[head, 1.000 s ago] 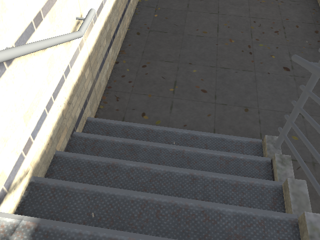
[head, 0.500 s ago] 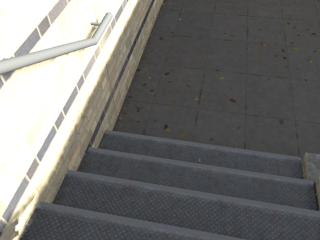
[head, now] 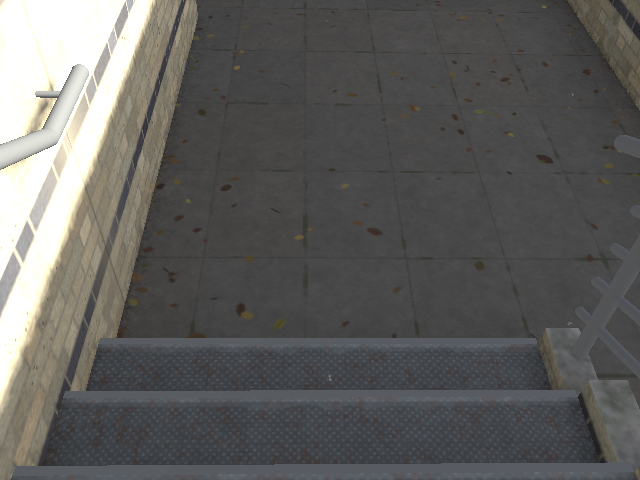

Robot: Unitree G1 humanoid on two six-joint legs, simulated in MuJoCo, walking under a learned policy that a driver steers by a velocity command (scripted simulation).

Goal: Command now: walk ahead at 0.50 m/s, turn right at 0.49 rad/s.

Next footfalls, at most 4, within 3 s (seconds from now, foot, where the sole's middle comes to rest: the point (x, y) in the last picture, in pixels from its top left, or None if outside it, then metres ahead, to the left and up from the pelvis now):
0.26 right None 0.28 -0.13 -0.91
0.78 left None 0.57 0.02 -1.07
1.28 right None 0.65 -0.34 -1.07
1.72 left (396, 417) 0.92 -0.25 -1.23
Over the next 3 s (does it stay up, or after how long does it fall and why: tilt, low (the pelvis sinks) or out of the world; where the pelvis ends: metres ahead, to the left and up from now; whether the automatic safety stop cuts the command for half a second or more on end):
stays up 1.38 -0.45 -0.74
